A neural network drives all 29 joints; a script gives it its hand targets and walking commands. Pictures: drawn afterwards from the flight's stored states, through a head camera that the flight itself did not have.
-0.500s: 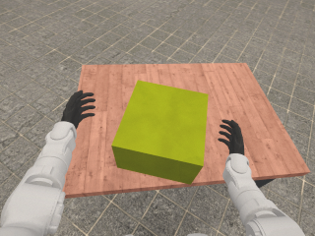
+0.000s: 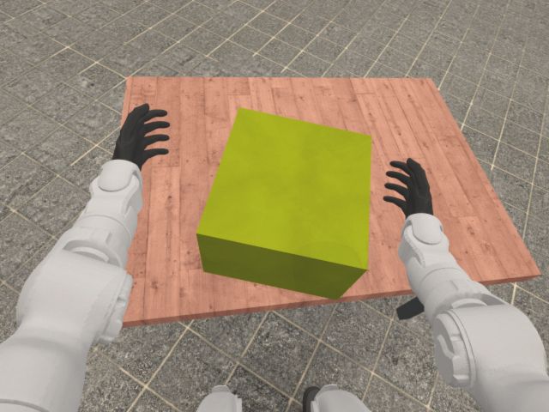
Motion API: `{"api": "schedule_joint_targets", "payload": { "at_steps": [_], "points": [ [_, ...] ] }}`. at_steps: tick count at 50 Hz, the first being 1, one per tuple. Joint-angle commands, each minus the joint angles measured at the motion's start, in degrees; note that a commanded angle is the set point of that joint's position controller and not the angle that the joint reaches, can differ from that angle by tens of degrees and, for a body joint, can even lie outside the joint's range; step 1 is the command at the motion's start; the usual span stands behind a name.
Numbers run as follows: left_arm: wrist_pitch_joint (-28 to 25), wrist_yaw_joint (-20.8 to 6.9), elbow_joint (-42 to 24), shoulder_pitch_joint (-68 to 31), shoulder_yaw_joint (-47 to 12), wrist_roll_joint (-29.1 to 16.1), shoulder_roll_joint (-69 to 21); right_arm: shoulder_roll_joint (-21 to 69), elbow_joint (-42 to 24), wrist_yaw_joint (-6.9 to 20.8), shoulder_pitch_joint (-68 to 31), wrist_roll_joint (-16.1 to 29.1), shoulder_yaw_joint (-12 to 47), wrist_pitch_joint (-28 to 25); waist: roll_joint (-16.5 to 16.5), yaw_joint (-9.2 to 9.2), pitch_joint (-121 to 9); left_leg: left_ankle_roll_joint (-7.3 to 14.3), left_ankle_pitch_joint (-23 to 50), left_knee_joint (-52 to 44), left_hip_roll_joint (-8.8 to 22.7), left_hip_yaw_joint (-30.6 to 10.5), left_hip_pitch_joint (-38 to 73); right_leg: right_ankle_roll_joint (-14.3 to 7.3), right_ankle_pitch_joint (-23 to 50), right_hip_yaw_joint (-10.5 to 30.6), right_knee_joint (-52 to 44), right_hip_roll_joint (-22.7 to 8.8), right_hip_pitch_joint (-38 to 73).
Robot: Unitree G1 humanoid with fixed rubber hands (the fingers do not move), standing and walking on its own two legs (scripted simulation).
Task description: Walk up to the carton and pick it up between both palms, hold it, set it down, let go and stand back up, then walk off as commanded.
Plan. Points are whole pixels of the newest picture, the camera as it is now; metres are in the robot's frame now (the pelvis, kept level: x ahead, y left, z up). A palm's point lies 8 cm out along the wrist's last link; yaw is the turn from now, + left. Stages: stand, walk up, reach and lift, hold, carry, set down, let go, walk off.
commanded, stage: reach and lift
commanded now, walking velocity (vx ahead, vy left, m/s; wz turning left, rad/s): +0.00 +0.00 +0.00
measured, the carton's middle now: (288, 203) +0.48 -0.04 -0.10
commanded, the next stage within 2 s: none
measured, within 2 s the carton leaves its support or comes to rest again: neither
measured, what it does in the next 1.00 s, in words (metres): lowers itself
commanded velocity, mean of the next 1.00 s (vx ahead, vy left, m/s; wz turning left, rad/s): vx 0.00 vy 0.00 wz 0.00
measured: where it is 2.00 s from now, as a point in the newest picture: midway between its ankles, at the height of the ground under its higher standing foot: outside the picture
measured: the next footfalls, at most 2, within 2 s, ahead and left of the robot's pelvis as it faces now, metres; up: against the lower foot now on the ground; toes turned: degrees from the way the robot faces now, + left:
none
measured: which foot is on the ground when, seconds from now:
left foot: down 0.00-1.00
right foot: down 0.00-1.00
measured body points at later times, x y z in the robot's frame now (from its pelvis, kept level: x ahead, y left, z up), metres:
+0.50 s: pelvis -0.02 -0.01 -0.05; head +0.14 +0.04 +0.37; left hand +0.46 +0.20 -0.07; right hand +0.37 -0.24 -0.08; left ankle +0.00 +0.07 -0.70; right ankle +0.04 -0.19 -0.70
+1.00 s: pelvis -0.02 -0.01 -0.07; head +0.15 +0.03 +0.34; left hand +0.49 +0.16 -0.08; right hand +0.40 -0.23 -0.09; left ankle +0.00 +0.07 -0.70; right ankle +0.04 -0.19 -0.70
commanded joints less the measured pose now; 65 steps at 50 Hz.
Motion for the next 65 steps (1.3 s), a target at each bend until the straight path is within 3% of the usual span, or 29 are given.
{"api": "schedule_joint_targets", "payload": {
  "at_steps": [1, 3, 4, 5, 6, 8, 9, 14, 20, 22, 23, 27, 31, 32, 36, 37, 38, 39, 40, 42, 43, 44, 46, 48, 50, 55, 59, 61, 65],
  "points": [
    [-4.4, 0.3, -2.9, -31.2, -5.1, -0.9, 7.0, -12.3, -4.3, 0.3, -27.4, 5.1, -4.7, -3.1, 16.1, -6.64, -45.4, -9.8, 31.2, -3.1, 0.7, -3.6, 23.7, -3.6, 11.7, -5.5, 4.9, 2.4, -8.2],
    [-4.4, 0.6, -2.3, -28.0, -5.2, 1.2, 5.5, -12.6, 0.3, 0.6, -25.6, 4.9, -5.8, -4.6, 18.4, -7.58, -43.3, -10.9, 36.3, -2.9, 1.6, -5.0, 26.9, -4.1, 12.2, -5.3, 5.1, 2.9, -10.1],
    [-4.8, 0.7, -1.1, -28.4, -3.1, 1.5, 6.0, -12.0, -1.5, 0.7, -26.5, 6.7, -2.6, -4.8, 16.2, -5.08, -45.0, -10.4, 37.6, -2.5, 1.2, -4.3, 26.2, -4.0, 12.4, -5.1, 4.5, 2.9, -8.5],
    [-5.8, 0.6, 0.3, -27.7, -4.5, 1.0, 6.4, -12.4, 1.1, 0.4, -25.8, 5.9, -4.2, -5.5, 16.6, -6.8, -43.5, -10.3, 35.1, -1.5, 0.7, -4.4, 23.8, -3.9, 12.1, -5.1, 5.5, 2.9, -10.5],
    [-6.7, 0.4, -2.4, -29.7, -4.4, -0.1, 6.6, -13.6, -3.1, 0.7, -29.0, 6.6, -3.4, -7.1, 17.3, -5.34, -48.4, -10.3, 39.1, -0.2, 0.5, -3.8, 25.8, -4.0, 14.0, -4.9, 6.3, 2.9, -9.2],
    [-7.2, 0.2, 1.7, -27.7, -4.4, 0.8, 6.2, -13.8, 0.9, 0.2, -27.8, 5.9, -4.8, -8.5, 16.5, -6.87, -44.1, -11.1, 39.0, 0.3, 0.9, -4.2, 22.2, -3.6, 13.1, -5.4, 7.3, 3.1, -12.4],
    [-8.4, 0.2, -2.1, -26.9, -3.2, 1.8, 6.3, -12.1, -1.0, 0.5, -25.6, 6.3, -2.7, -9.9, 17.2, -5.19, -48.0, -11.0, 41.8, 2.2, 0.7, -3.6, 21.9, -3.6, 14.6, -4.5, 7.6, 2.7, -10.2],
    [-11.5, -0.2, 5.0, -25.8, -2.3, -0.1, 7.1, -11.6, -0.5, 0.9, -28.0, 6.6, -2.1, -11.6, 11.4, -5.75, -47.1, -8.9, 33.5, 4.5, -0.6, -2.6, 12.1, -3.1, 12.5, -3.5, 11.1, 2.6, -13.0],
    [-14.1, -0.1, 6.0, -28.3, -4.9, 0.1, 5.9, -12.0, 5.1, 1.7, -28.9, 5.4, -4.2, -13.0, 16.3, -6.24, -50.9, -9.3, 27.4, 7.0, -0.6, -2.7, 6.7, -2.7, 7.4, -4.2, 16.5, 2.2, -19.8],
    [-15.1, 0.5, 2.6, -27.3, -1.7, 0.2, 8.2, -12.8, -1.6, 1.1, -27.9, 4.7, -5.3, -14.8, 14.4, -4.87, -59.4, -9.7, 33.3, 9.7, -1.6, -1.6, 9.4, -2.1, 12.0, -4.7, 18.1, 2.4, -19.3],
    [-15.6, 0.3, 3.9, -29.5, -2.5, 0.6, 8.1, -10.4, 1.3, 1.4, -28.7, 4.7, -4.5, -14.3, 15.2, -5.35, -56.3, -9.1, 26.9, 8.4, -1.5, -1.7, 6.1, -2.4, 8.5, -4.3, 17.4, 2.3, -17.9],
    [-15.5, 0.5, 1.7, -30.1, -2.4, 1.6, 8.7, -10.9, -1.3, 1.7, -28.7, 3.9, -4.2, -14.2, 15.3, -4.64, -59.5, -8.6, 25.6, 9.6, -0.8, -2.8, 3.8, -1.4, 7.5, -3.7, 21.2, 1.7, -21.0],
    [-16.9, 0.9, -3.1, -32.9, 0.8, 1.6, 9.6, -10.2, -10.6, 1.1, -31.3, 4.0, -4.1, -15.2, 14.0, -2.89, -67.3, -8.3, 25.0, 13.4, -3.0, 0.3, 0.1, -1.5, 10.7, -3.5, 23.7, 1.7, -16.2],
    [-16.6, 1.3, -2.2, -34.2, -1.4, 2.0, 7.1, -10.3, -4.6, 1.1, -29.9, 2.2, -6.5, -14.5, 16.9, -5.18, -66.2, -9.1, 22.2, 11.5, -2.0, -1.2, 1.9, -1.5, 7.7, -3.7, 23.2, 2.1, -19.8],
    [-15.4, 0.6, 0.9, -32.4, -0.7, 1.4, 5.5, -7.4, -7.4, 1.9, -32.5, 2.9, -3.0, -12.6, 11.8, -3.07, -58.9, -6.8, 14.3, 12.0, -2.4, -0.4, -4.0, -1.2, 1.6, -4.3, 24.8, 1.3, -19.3],
    [-15.5, 0.8, -2.8, -33.8, -1.9, 1.6, 5.2, -8.7, -5.6, 1.0, -30.5, 0.4, -7.0, -12.6, 15.0, -6.1, -62.6, -7.6, 16.4, 10.6, -1.8, -1.3, -0.5, -0.9, 4.2, -5.1, 25.5, 1.8, -20.3],
    [-15.4, 1.0, -0.3, -32.8, -0.4, 1.9, 5.5, -8.0, -7.0, 1.1, -32.4, 1.6, -4.9, -12.4, 15.3, -3.66, -62.3, -7.8, 16.1, 12.3, -2.3, -0.4, -1.2, -0.9, 3.5, -5.2, 26.6, 1.9, -20.4],
    [-15.3, 1.1, -3.2, -32.4, -1.5, 2.8, 4.8, -8.3, -6.4, 1.0, -29.3, 1.6, -6.1, -12.8, 17.0, -4.8, -64.6, -8.8, 21.8, 12.3, -1.9, -0.9, 2.7, -0.9, 6.7, -4.8, 26.6, 2.1, -20.9],
    [-15.4, 1.0, -2.1, -31.6, 0.7, 3.0, 6.2, -7.3, -7.9, 1.0, -29.8, 1.8, -4.2, -13.5, 15.8, -2.44, -64.2, -8.5, 23.0, 13.4, -2.3, 0.2, 0.8, -1.1, 7.2, -4.7, 26.5, 1.6, -18.6],
    [-15.0, 0.9, -1.6, -30.1, 2.8, 4.7, 5.1, -7.8, -5.7, 0.3, -28.0, -0.1, -5.4, -14.1, 14.4, -4.0, -64.1, -8.8, 27.7, 15.0, -2.8, -0.2, 1.7, -1.2, 11.0, -4.7, 26.3, 2.0, -19.4],
    [-14.8, 0.9, -1.3, -30.5, 4.7, 6.0, 5.7, -6.3, -6.0, -0.3, -29.5, 0.0, -4.6, -14.1, 12.9, -2.83, -60.8, -7.9, 27.1, 15.3, -2.8, 0.9, -1.4, -1.3, 10.5, -3.9, 25.7, 2.1, -17.1],
    [-15.1, 1.0, -4.2, -32.4, 4.4, 6.5, 3.8, -7.0, -3.1, -0.5, -28.2, -0.9, -5.9, -14.5, 15.0, -4.61, -61.8, -8.7, 25.3, 14.9, -2.9, 0.6, 0.4, -1.4, 10.7, -4.2, 24.8, 2.5, -16.6],
    [-14.7, 0.8, -2.7, -31.2, 3.5, 6.0, 2.7, -7.2, -3.7, -0.6, -29.5, -0.2, -6.4, -14.7, 15.5, -4.52, -60.0, -9.4, 28.9, 15.3, -2.4, -0.4, 2.2, -1.3, 11.0, -4.6, 24.9, 2.4, -20.0],
    [-13.9, 1.1, -1.4, -30.3, 5.0, 8.3, 3.1, -6.9, -1.8, -0.7, -28.4, 0.1, -5.9, -14.8, 15.4, -3.53, -58.3, -9.0, 26.3, 14.8, -2.9, 0.9, 1.9, -1.6, 8.5, -4.3, 23.5, 2.8, -19.7],
    [-13.8, 1.6, -4.8, -32.5, 4.4, 7.4, 1.3, -6.1, -4.4, -0.7, -30.9, 0.1, -4.7, -15.0, 16.2, -2.03, -62.0, -9.7, 33.3, 14.7, -1.7, -1.3, 5.6, -1.1, 9.5, -4.2, 25.4, 2.9, -22.3],
    [-14.2, 1.3, -1.9, -31.8, 6.1, 8.7, 0.1, -3.1, -2.1, -1.3, -29.6, -1.2, -6.2, -14.1, 15.0, -3.43, -58.4, -9.3, 27.3, 14.1, -2.0, -0.4, 3.1, -0.8, 6.3, -5.1, 24.7, 2.9, -22.4],
    [-13.4, 1.3, -2.4, -29.9, 8.7, 11.5, -1.8, -1.7, -3.8, -1.7, -28.5, -2.4, -6.6, -15.4, 13.8, -2.14, -58.5, -8.9, 30.0, 15.2, -2.8, 1.9, 2.2, -1.8, 8.8, -4.1, 23.4, 2.6, -20.2],
    [-13.5, 2.3, -2.0, -31.2, 8.4, 11.3, -0.8, -3.0, -1.3, -2.0, -29.6, -3.1, -8.2, -15.4, 15.4, -3.37, -57.3, -10.1, 33.8, 14.2, -1.5, -1.0, 5.4, -1.1, 7.6, -5.2, 23.5, 3.6, -23.5],
    [-14.0, 1.8, -2.4, -30.1, 9.1, 11.7, -1.6, -1.6, -5.7, -2.2, -29.9, -3.6, -6.9, -15.3, 15.0, -0.91, -59.0, -9.1, 31.4, 15.9, -2.2, 0.4, 3.0, -1.6, 8.9, -4.7, 24.7, 3.0, -21.8]
  ]
}}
